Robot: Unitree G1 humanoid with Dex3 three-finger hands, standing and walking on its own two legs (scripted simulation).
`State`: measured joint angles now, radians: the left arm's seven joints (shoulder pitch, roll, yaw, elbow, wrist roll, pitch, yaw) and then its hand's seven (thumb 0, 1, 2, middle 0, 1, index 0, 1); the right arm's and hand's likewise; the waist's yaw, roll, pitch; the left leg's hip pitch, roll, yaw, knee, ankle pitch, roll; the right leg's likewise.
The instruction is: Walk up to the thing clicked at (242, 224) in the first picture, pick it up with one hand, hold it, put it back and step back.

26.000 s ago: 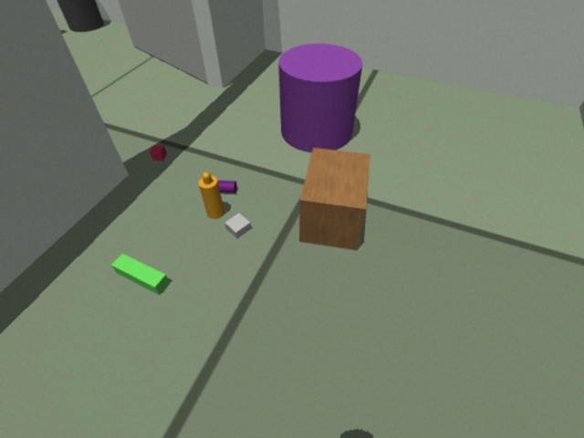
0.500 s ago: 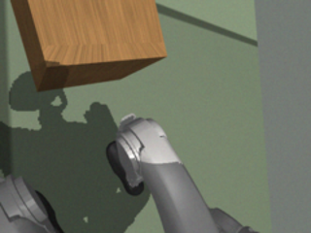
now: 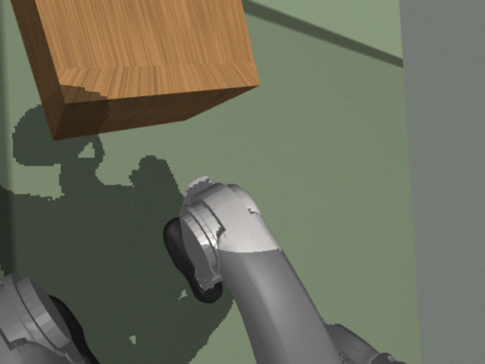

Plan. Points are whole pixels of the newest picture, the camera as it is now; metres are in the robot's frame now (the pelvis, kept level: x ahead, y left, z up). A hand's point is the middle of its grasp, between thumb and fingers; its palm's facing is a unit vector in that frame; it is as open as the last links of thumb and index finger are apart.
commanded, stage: close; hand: left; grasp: from above
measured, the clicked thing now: out of the picture +0.45 +0.38 -0.31
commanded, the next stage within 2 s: settle in 1.60 s
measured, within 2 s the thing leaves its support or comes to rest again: neither
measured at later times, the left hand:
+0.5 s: hand out of the picture +0.44 +0.37 -0.28, palm faces -0.20 -0.40 -0.90, open 11.6 cm
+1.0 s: hand out of the picture +0.44 +0.37 -0.27, palm faces -0.22 -0.38 -0.90, open 10.6 cm
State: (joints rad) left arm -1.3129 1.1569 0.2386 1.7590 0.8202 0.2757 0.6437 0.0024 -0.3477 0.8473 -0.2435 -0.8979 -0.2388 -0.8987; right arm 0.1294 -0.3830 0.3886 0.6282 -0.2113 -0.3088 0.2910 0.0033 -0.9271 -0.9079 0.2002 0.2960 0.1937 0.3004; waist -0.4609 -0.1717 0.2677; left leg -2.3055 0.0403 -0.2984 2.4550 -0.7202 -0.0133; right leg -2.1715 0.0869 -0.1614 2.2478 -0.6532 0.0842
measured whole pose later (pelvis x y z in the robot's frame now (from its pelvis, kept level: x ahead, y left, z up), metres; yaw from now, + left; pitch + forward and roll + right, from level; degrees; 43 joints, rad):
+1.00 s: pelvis +0.00 +0.00 +0.00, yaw +0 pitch +30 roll -16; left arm -1.29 1.13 0.25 1.78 0.83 0.25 0.66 0.01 0.01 0.41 -0.59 -0.50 -0.63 -0.49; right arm 0.13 -0.38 0.38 0.64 -0.21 -0.33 0.30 0.00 -0.91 -0.90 0.20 0.30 0.19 0.30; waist -0.46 -0.16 0.27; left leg -2.30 0.04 -0.30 2.46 -0.72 -0.01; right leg -2.17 0.08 -0.16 2.25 -0.65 0.08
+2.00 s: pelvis +0.00 +0.00 +0.00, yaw +0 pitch +30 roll -16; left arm -1.27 1.12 0.25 1.75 0.83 0.26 0.63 0.03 0.02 0.25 -0.69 -0.38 -0.73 -0.37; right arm 0.15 -0.38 0.37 0.65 -0.20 -0.32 0.30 0.01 -0.93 -0.90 0.20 0.30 0.19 0.30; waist -0.45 -0.16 0.25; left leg -2.31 0.04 -0.29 2.45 -0.71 -0.01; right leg -2.17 0.08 -0.16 2.25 -0.65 0.08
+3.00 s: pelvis +0.01 -0.02 +0.02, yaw +8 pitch +36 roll -7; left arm -1.08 0.71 0.21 1.40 0.85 0.38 0.35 -0.01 0.01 0.26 -0.69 -0.43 -0.73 -0.42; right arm 0.20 -0.32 0.09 0.77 -0.09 -0.20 0.25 0.00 -0.91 -0.90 0.20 0.30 0.19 0.30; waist -0.25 0.03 -0.08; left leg -2.26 0.04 -0.16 2.34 -0.71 -0.03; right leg -2.20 0.04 -0.05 2.26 -0.69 0.04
